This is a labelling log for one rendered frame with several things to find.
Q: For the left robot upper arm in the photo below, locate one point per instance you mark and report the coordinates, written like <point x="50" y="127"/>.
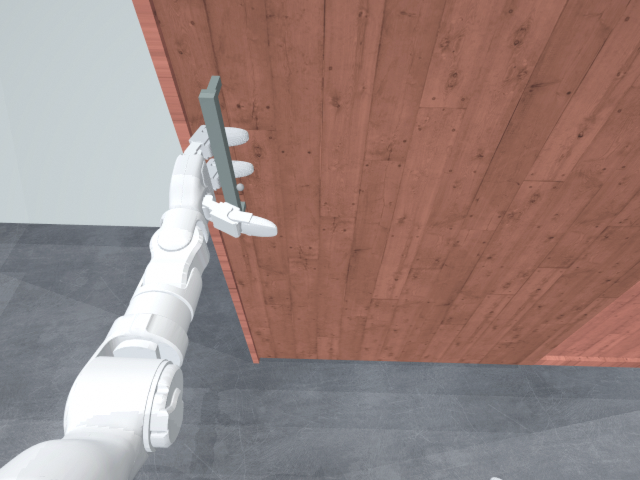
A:
<point x="122" y="410"/>

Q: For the wardrobe door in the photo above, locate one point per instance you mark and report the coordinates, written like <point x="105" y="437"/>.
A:
<point x="614" y="332"/>
<point x="452" y="181"/>

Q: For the robot left hand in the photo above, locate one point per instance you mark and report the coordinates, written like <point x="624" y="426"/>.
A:
<point x="192" y="179"/>

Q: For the handle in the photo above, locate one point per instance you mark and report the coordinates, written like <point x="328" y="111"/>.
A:
<point x="211" y="111"/>

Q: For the left robot forearm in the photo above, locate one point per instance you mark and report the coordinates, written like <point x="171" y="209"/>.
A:
<point x="157" y="320"/>

